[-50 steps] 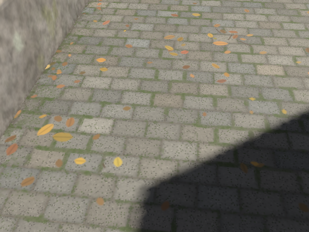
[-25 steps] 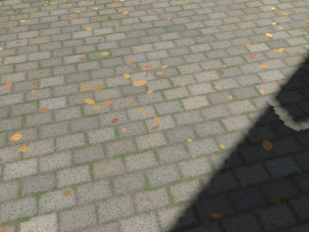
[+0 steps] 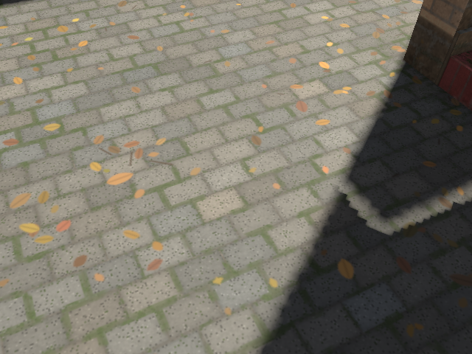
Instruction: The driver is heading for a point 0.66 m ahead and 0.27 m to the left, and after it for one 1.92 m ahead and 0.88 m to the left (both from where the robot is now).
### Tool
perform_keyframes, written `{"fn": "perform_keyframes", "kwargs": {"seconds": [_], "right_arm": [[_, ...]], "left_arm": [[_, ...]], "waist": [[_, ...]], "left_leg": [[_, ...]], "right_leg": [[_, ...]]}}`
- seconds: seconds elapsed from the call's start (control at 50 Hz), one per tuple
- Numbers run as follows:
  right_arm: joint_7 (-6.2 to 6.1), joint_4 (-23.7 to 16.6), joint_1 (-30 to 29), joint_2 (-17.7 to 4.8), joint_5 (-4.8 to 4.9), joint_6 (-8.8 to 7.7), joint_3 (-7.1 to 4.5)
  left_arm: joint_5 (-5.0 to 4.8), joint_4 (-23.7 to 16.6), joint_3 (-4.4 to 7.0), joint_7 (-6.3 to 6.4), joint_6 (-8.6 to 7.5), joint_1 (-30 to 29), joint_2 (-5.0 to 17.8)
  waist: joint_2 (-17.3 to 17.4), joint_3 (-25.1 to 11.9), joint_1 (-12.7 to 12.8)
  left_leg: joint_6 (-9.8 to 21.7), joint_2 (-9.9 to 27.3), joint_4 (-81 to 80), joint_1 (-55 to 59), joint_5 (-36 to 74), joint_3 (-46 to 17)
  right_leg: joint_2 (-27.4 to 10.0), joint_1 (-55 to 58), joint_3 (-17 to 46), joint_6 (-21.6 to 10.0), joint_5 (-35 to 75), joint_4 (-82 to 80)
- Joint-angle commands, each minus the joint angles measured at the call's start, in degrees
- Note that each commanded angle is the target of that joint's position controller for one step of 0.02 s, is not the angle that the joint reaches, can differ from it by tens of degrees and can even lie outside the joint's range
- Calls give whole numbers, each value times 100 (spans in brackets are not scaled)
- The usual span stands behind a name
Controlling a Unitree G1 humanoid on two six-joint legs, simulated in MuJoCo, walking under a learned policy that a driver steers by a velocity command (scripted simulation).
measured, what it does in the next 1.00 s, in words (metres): walks ahead, turning left: left foot, then right foot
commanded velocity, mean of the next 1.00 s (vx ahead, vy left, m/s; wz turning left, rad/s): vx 0.50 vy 0.00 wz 0.46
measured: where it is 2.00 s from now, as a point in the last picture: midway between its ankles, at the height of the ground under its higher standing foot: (98, 236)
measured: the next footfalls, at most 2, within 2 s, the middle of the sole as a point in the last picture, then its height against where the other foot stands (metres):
left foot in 0.40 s outside the picture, level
right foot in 0.88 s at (221, 296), level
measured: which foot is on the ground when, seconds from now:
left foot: up 0.00-0.38, down 0.40-0.90, up 0.92-1.00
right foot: down 0.00-0.42, up 0.44-0.86, down 0.88-1.00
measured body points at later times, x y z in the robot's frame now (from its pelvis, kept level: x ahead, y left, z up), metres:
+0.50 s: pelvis +0.29 +0.07 -0.01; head +0.33 +0.08 +0.44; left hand +0.32 +0.34 -0.14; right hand +0.51 -0.15 -0.12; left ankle +0.37 +0.14 -0.72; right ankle +0.14 -0.11 -0.60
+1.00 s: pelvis +0.57 +0.11 +0.01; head +0.59 +0.12 +0.46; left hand +0.60 +0.42 -0.07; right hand +0.80 -0.07 -0.10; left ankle +0.43 +0.16 -0.63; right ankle +0.67 +0.03 -0.72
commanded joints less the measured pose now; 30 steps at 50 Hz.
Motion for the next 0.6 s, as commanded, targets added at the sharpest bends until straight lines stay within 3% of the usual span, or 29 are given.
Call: {"fn": "perform_keyframes", "kwargs": {"seconds": [0.02, 0.04, 0.06, 0.08, 0.1, 0.12, 0.14, 0.16, 0.18, 0.2, 0.26, 0.3, 0.34, 0.36, 0.38, 0.4, 0.42, 0.44, 0.46, 0.48, 0.5, 0.52, 0.56, 0.6], "right_arm": [[42, -625, -979, -274, -48, -170, -114], [-13, -591, -843, 60, -44, -144, -46], [-30, -557, -688, 231, -1, -99, -17], [-15, -541, -614, 209, 53, -80, -48], [7, -571, -729, 151, 72, -76, -83], [-397, -1093, -1403, -385, 1117, 17, -224], [-539, -1191, -1625, -386, 1052, 63, -174], [-574, -1258, -1682, -375, 820, 71, -158], [-537, -1318, -1783, -354, 653, 72, -147], [-487, -1381, -1966, -352, 596, 74, -146], [-312, -1604, -2773, -302, 640, 133, -111], [-236, -1724, -2980, -389, 606, 176, -142], [-164, -1782, -2855, -574, 549, 202, -225], [-134, -1733, -2540, -714, 534, 219, -293], [-116, -1587, -1846, -937, 538, 234, -402], [-156, -1334, -963, -1285, 500, 260, -568], [-240, -1217, -355, -1781, 472, 306, -687], [-236, -1331, -340, -1828, 448, 259, -625], [-304, -1388, -373, -1524, 403, 270, -569], [-351, -1481, -780, -1216, 431, 235, -504], [-334, -1614, -1214, -1085, 451, 190, -447], [-329, -1692, -1504, -997, 431, 154, -416], [-328, -1760, -1566, -912, 432, 128, -377], [-384, -1813, -1394, -1090, 455, 112, -422]], "left_arm": [[-118, 459, 187, 88, -4, 1639, 349], [-148, 404, 30, 20, 26, 1246, -77], [-118, 310, -78, -23, 55, 1055, -332], [-54, 257, -146, -28, 37, 1034, -469], [-33, 186, -178, -7, -5, 1002, -453], [-252, 0, -158, 28, -39, 540, 136], [-269, -18, -142, 52, -89, 518, 336], [-238, -18, -142, 105, -102, 639, 430], [-231, 10, -150, 154, -96, 777, 490], [-233, 17, -132, 200, -107, 925, 598], [-316, 166, -110, 277, -150, 1551, 680], [-319, 195, -49, 292, -94, 1692, 818], [-347, 107, 30, 317, -19, 1565, 963], [-361, 19, 67, 346, 30, 1397, 1041], [-355, -75, 103, 359, 84, 1152, 1140], [-346, -217, 107, 351, 82, 953, 1147], [-135, -401, -18, 283, -6, 1181, 643], [-216, -661, -231, 96, -232, 1517, 96], [-441, -796, -80, 20, -414, 889, 618], [-528, -989, -60, 28, -465, 436, 779], [-414, -1064, -47, 98, -461, 223, 791], [-304, -1158, 14, 164, -384, 186, 861], [-262, -1350, 60, 213, -203, 248, 814], [-196, -1537, 36, 260, -103, 5, 698]], "waist": [[-232, -11, 621], [-193, 31, 268], [-64, 135, 56], [10, 205, -41], [9, 237, -64], [57, 621, -267], [53, 666, -277], [16, 667, -267], [-54, 636, -232], [-187, 583, -142], [-282, 645, 221], [-359, 633, 226], [-578, 413, 40], [-744, 238, -161], [-811, -59, -557], [-661, -470, -954], [597, -1030, -799], [1573, -1875, -415], [991, -1707, -636], [594, -987, -537], [-137, -554, -251], [-311, -400, 7], [-177, -168, 268], [-113, -12, 288]], "left_leg": [[565, 39, 1785, -3347, 544, -903], [666, 151, 1806, -2983, 766, -947], [673, 174, 1816, -2845, 746, -939], [677, 125, 1827, -2991, 783, -927], [646, 121, 1588, -3177, 908, -880], [423, 102, 1379, -3575, 790, -1117], [354, 171, 899, -3803, 1108, -1183], [286, 124, 343, -3807, 1514, -1057], [260, 46, -246, -3598, 2047, -829], [271, -56, -835, -3313, 2552, -598], [371, -301, -2155, -2874, 3178, -121], [516, -501, -2633, -2876, 2869, 34], [723, -778, -2742, -2630, 2263, 276], [815, -937, -2758, -2331, 1925, 376], [951, -1081, -3098, -1519, 1969, 369], [1124, -1053, -3323, -110, 2265, 21], [1629, 69, -2877, 1841, 2975, -1693], [2732, 1145, -4162, 3206, 1709, -4907], [2346, 906, -4610, 3058, 1025, -4727], [2052, 729, -4668, 2285, 1166, -3894], [1913, 544, -4771, 1276, 1732, -3362], [1850, 407, -4822, 425, 2218, -2971], [1803, 118, -4926, -483, 2408, -2587], [1726, -15, -4969, -935, 2817, -2271]], "right_leg": [[-1839, 2485, 1977, -1430, 2692, -1665], [-1839, 1736, 1713, -1417, 2907, -1817], [-1887, 1212, 1548, -1408, 2876, -2010], [-1890, 1028, 1359, -1382, 2840, -2183], [-1843, 980, 1095, -1334, 2885, -2328], [-1967, 773, 1150, -1009, 2575, -2479], [-1972, 717, 993, -881, 2525, -2567], [-1844, 671, 708, -784, 2582, -2597], [-1626, 568, 361, -673, 2635, -2579], [-1414, 529, 63, -569, 2608, -2586], [-1346, 1123, -272, -393, 2574, -2674], [-1522, 1995, -395, -294, 3681, -2307], [-1710, 2729, -544, -191, 5525, -1586], [-1759, 2967, -615, -122, 6333, -1036], [-1697, 2913, -693, -10, 6559, -100], [-1441, 2169, -703, 122, 5806, 1278], [-789, 121, -675, 350, 2005, 3463], [179, -1796, 471, 486, -1608, 5235], [-161, -2376, 1110, 291, -1244, 5583], [-445, -2656, 994, 177, -696, 5272], [-675, -2409, 899, 173, -388, 4880], [-852, -1961, 884, 221, -209, 4496], [-1014, -1595, 843, 301, -224, 4021], [-1065, -1626, 714, 412, -57, 3254]]}}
